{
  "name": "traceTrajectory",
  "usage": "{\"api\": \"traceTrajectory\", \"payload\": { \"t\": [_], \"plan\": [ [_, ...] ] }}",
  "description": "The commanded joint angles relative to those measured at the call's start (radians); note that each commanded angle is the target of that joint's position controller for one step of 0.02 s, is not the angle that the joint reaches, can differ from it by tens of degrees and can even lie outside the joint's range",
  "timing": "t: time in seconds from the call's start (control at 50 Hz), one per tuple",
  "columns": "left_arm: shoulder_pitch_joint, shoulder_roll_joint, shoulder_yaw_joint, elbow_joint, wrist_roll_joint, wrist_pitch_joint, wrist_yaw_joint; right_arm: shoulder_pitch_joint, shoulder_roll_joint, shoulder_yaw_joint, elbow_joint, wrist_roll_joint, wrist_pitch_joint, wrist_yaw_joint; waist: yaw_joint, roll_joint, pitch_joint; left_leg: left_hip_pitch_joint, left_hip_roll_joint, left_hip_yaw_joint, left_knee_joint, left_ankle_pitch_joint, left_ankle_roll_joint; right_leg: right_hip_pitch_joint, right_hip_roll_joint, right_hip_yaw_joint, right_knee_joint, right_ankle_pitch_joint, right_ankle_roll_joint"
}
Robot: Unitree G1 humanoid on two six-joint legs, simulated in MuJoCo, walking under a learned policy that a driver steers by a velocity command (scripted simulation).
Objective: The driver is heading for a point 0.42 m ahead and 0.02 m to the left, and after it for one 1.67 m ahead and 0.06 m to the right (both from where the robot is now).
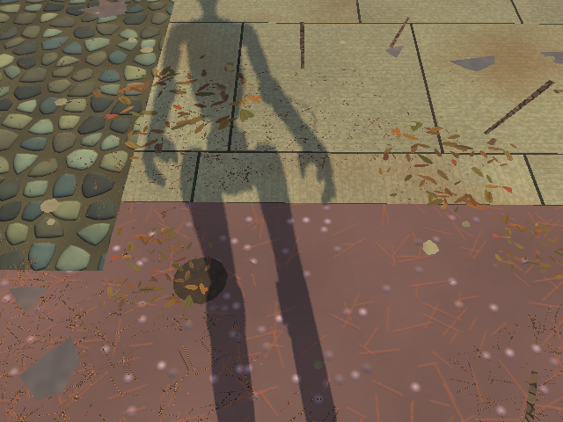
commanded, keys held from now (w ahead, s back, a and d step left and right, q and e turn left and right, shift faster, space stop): q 0.20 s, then w+q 0.12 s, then w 0.28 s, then w+e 0.30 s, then e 0.10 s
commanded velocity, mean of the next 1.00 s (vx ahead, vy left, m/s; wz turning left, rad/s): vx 0.28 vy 0.00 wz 0.20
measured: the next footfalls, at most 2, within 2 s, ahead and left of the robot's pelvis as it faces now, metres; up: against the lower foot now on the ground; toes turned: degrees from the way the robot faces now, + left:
right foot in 0.04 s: +0.05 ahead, -0.12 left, +0.00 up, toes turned +7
left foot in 0.54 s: +0.06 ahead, +0.12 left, +0.00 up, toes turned +17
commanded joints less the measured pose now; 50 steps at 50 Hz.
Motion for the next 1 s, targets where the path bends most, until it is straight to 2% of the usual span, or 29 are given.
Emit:
{"api": "traceTrajectory", "payload": {
  "t": [0.02, 0.04, 0.06, 0.08, 0.1, 0.12, 0.14, 0.16, 0.2, 0.26, 0.3, 0.38, 0.46, 0.5, 0.52, 0.54, 0.56, 0.58, 0.6, 0.62, 0.64, 0.68, 0.72, 0.8, 0.88, 0.92, 0.96, 0.98, 1.0],
  "plan": [
    [0.135, 0.089, 0.021, -0.038, -0.005, -0.031, 0.013, -0.043, -0.138, -0.032, -0.063, 0.015, -0.002, 0.0, 0.083, 0.105, -0.086, 0.051, 0.223, -0.323, -0.079, -0.032, 0.065, 0.174, 0.02, -0.014, -0.304, 0.092, -0.036],
    [0.133, 0.154, 0.035, -0.042, 0.009, -0.036, 0.022, -0.026, -0.094, -0.021, -0.073, 0.025, -0.005, -0.004, 0.065, -0.005, -0.077, -0.043, 0.144, -0.248, 0.014, -0.221, 0.002, 0.257, -0.115, 0.112, -0.445, 0.066, -0.068],
    [0.064, 0.26, 0.055, -0.08, 0.026, -0.03, 0.024, 0.003, -0.041, -0.009, -0.097, 0.039, -0.012, -0.008, 0.029, -0.238, -0.069, -0.213, -0.027, -0.006, 0.247, -0.405, -0.057, 0.302, -0.388, 0.411, -0.517, 0.079, -0.173],
    [0.025, 0.239, 0.054, -0.087, 0.036, -0.023, 0.016, -0.002, -0.138, -0.032, -0.076, -0.005, -0.014, -0.015, 0.033, -0.171, -0.033, -0.222, 0.012, 0.075, 0.467, -0.462, -0.07, 0.177, -0.446, 0.404, -0.473, 0.284, -0.256],
    [0.009, 0.168, 0.035, -0.098, 0.028, -0.023, 0.01, 0.008, -0.153, -0.04, -0.064, -0.009, -0.013, -0.011, 0.012, -0.108, -0.034, -0.175, 0.047, 0.07, 0.573, -0.426, -0.074, 0.144, -0.402, 0.321, -0.439, 0.411, -0.26],
    [-0.027, 0.126, 0.024, -0.102, 0.021, -0.024, 0.006, 0.031, -0.142, -0.04, -0.046, -0.009, -0.006, -0.005, -0.011, -0.083, -0.018, -0.165, 0.057, 0.078, 0.644, -0.369, -0.08, 0.132, -0.33, 0.206, -0.414, 0.473, -0.228],
    [-0.047, 0.118, 0.02, -0.112, 0.02, -0.024, 0.005, 0.051, -0.134, -0.039, -0.037, -0.008, 0.005, 0.003, -0.021, -0.118, -0.027, -0.177, 0.058, 0.09, 0.702, -0.327, -0.087, 0.163, -0.275, 0.126, -0.396, 0.511, -0.198],
    [-0.042, 0.117, 0.019, -0.118, 0.022, -0.023, 0.006, 0.064, -0.128, -0.035, -0.03, -0.005, 0.013, 0.013, -0.012, -0.159, -0.032, -0.199, 0.059, 0.108, 0.747, -0.318, -0.1, 0.195, -0.252, 0.076, -0.377, 0.589, -0.193],
    [0.015, 0.122, 0.023, -0.111, 0.025, -0.021, 0.002, 0.024, -0.119, -0.027, -0.043, 0.005, 0.02, 0.024, 0.024, -0.154, -0.039, -0.234, 0.074, 0.136, 0.739, -0.31, -0.123, 0.265, -0.246, 0.03, -0.351, 0.679, -0.2],
    [0.13, 0.147, 0.04, -0.08, 0.026, -0.026, -0.005, -0.072, -0.112, -0.015, -0.078, 0.0, 0.025, 0.043, 0.1, -0.174, -0.039, -0.307, 0.117, 0.146, 0.625, -0.272, -0.129, 0.385, -0.277, 0.076, -0.429, 0.249, -0.206],
    [0.156, 0.167, 0.051, -0.066, 0.027, -0.035, -0.01, -0.12, -0.113, -0.012, -0.096, -0.005, 0.025, 0.059, 0.119, -0.178, -0.005, -0.327, 0.136, 0.149, 0.555, -0.261, -0.127, 0.405, -0.303, 0.105, -0.487, 0.057, -0.208],
    [0.184, 0.17, 0.06, -0.034, 0.03, -0.065, -0.026, -0.158, -0.074, 0.005, -0.104, -0.009, 0.004, 0.069, 0.122, -0.147, 0.02, -0.251, 0.156, 0.168, 0.393, -0.256, -0.096, 0.377, -0.321, 0.074, -0.523, 0.012, -0.21],
    [0.193, 0.174, 0.067, 0.0, 0.034, -0.079, -0.05, -0.187, -0.051, 0.027, -0.109, -0.007, -0.021, 0.064, 0.113, -0.17, 0.036, -0.07, 0.15, 0.242, 0.2, -0.305, -0.035, 0.266, -0.308, 0.004, -0.513, 0.045, -0.208],
    [0.19, 0.179, 0.069, 0.019, 0.024, -0.073, -0.061, -0.137, -0.041, 0.035, -0.09, -0.009, -0.037, 0.055, 0.071, -0.157, 0.035, 0.083, 0.13, 0.28, 0.064, -0.231, -0.002, 0.188, -0.304, -0.028, -0.469, 0.126, -0.201],
    [0.175, 0.171, 0.066, 0.025, 0.012, -0.068, -0.062, -0.055, -0.035, 0.037, -0.057, -0.015, -0.048, 0.048, 0.021, -0.125, 0.019, 0.233, 0.112, 0.291, -0.029, -0.151, 0.012, 0.108, -0.286, -0.068, -0.396, 0.167, -0.187],
    [0.171, 0.133, 0.052, 0.025, 0.013, -0.067, -0.061, 0.066, -0.068, 0.026, -0.006, -0.022, -0.061, 0.037, -0.028, -0.05, -0.04, 0.428, 0.121, 0.247, -0.065, -0.162, 0.024, 0.008, -0.242, -0.124, -0.267, 0.188, -0.158],
    [0.139, 0.057, 0.025, -0.009, 0.02, -0.067, -0.065, 0.206, -0.144, 0.009, 0.021, -0.04, -0.075, 0.023, -0.095, 0.154, -0.125, 0.592, 0.359, -0.053, -0.186, -0.399, 0.053, -0.135, -0.158, -0.228, 0.041, 0.03, -0.113],
    [0.094, 0.055, 0.025, -0.064, 0.03, -0.068, -0.069, 0.235, -0.278, -0.018, 0.016, -0.012, -0.077, 0.012, -0.094, 0.292, -0.068, 0.595, 0.562, -0.449, -0.305, -0.517, 0.163, -0.406, -0.023, -0.218, 0.248, -0.177, -0.088],
    [0.089, 0.144, 0.048, -0.045, 0.04, -0.061, -0.066, 0.18, -0.227, -0.008, 0.016, -0.001, -0.076, 0.004, -0.064, 0.137, 0.014, 0.508, 0.549, -0.36, -0.266, -0.45, 0.193, -0.433, -0.099, -0.103, 0.358, -0.143, -0.098],
    [0.109, 0.14, 0.05, -0.024, 0.022, -0.064, -0.08, 0.106, -0.158, 0.015, -0.002, -0.001, -0.081, 0.004, -0.018, 0.097, 0.044, 0.45, 0.485, -0.247, -0.262, -0.383, 0.166, -0.409, -0.122, -0.072, 0.369, -0.045, -0.104],
    [0.137, 0.128, 0.047, 0.0, 0.011, -0.069, -0.089, 0.059, -0.115, 0.028, -0.007, -0.004, -0.088, 0.003, 0.013, 0.087, 0.06, 0.404, 0.431, -0.142, -0.288, -0.283, 0.13, -0.374, -0.137, -0.066, 0.349, 0.032, -0.096],
    [0.167, 0.117, 0.046, 0.035, 0.026, -0.058, -0.096, 0.033, -0.083, 0.04, -0.006, -0.004, -0.108, -0.006, 0.039, 0.095, 0.047, 0.37, 0.372, -0.003, -0.311, -0.075, 0.095, -0.322, -0.133, -0.072, 0.366, 0.128, -0.073],
    [0.156, 0.095, 0.045, 0.036, 0.025, -0.051, -0.099, 0.071, -0.086, 0.039, 0.02, 0.001, -0.125, -0.006, 0.042, 0.074, 0.046, 0.362, 0.368, 0.083, -0.303, 0.124, 0.089, -0.339, -0.105, -0.046, 0.4, 0.172, -0.061],
    [0.046, 0.07, 0.04, 0.0, 0.025, -0.047, -0.099, 0.108, -0.062, 0.048, 0.056, 0.001, -0.139, -0.007, 0.035, 0.061, 0.091, 0.347, 0.366, 0.196, -0.326, 0.271, 0.087, -0.411, -0.083, -0.043, 0.318, 0.27, -0.041],
    [-0.085, 0.029, 0.013, -0.05, 0.031, -0.051, -0.114, 0.121, -0.061, 0.054, 0.086, 0.004, -0.148, -0.016, 0.017, 0.06, 0.117, 0.328, 0.359, 0.292, -0.338, 0.374, 0.072, -0.323, -0.08, -0.139, 0.082, 0.37, -0.058],
    [-0.117, 0.021, 0.006, -0.073, 0.033, -0.053, -0.117, 0.141, -0.076, 0.054, 0.109, 0.006, -0.146, -0.025, 0.019, 0.044, 0.121, 0.375, 0.375, 0.325, -0.287, 0.558, 0.056, -0.271, -0.06, -0.185, -0.019, 0.358, -0.09],
    [-0.036, 0.038, 0.01, -0.056, 0.038, -0.056, -0.108, 0.138, -0.108, 0.048, 0.118, 0.005, -0.141, -0.038, 0.056, 0.069, 0.046, 0.429, 0.374, 0.356, -0.109, 0.939, 0.027, -0.145, 0.014, -0.24, -0.055, 0.304, -0.128],
    [0.07, 0.056, 0.018, -0.026, 0.04, -0.061, -0.103, 0.123, -0.126, 0.043, 0.117, 0.003, -0.134, -0.045, 0.1, 0.083, -0.017, 0.429, 0.374, 0.363, 0.042, 1.035, 0.015, -0.044, 0.046, -0.24, -0.064, 0.28, -0.148],
    [0.202, 0.086, 0.032, 0.014, 0.045, -0.07, -0.096, 0.108, -0.138, 0.04, 0.109, 0.004, -0.127, -0.048, 0.15, 0.084, -0.096, 0.386, 0.369, 0.362, 0.234, 0.972, 0.007, 0.109, 0.063, -0.209, -0.115, 0.31, -0.172]
  ]
}}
